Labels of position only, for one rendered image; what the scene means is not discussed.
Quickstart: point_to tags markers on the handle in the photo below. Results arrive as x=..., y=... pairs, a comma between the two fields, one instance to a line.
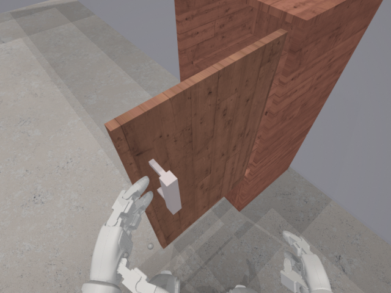
x=169, y=189

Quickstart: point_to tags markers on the cupboard door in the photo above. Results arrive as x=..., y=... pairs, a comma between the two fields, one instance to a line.
x=203, y=130

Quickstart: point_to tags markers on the left robot hand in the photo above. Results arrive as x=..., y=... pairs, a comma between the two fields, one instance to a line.
x=114, y=239

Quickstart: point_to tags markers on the left robot thigh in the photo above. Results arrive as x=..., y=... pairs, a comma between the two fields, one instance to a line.
x=166, y=281

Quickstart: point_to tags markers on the right robot hand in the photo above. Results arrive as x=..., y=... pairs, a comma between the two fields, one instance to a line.
x=308, y=274

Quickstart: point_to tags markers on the robot left forearm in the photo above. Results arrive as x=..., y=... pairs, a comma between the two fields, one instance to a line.
x=100, y=287

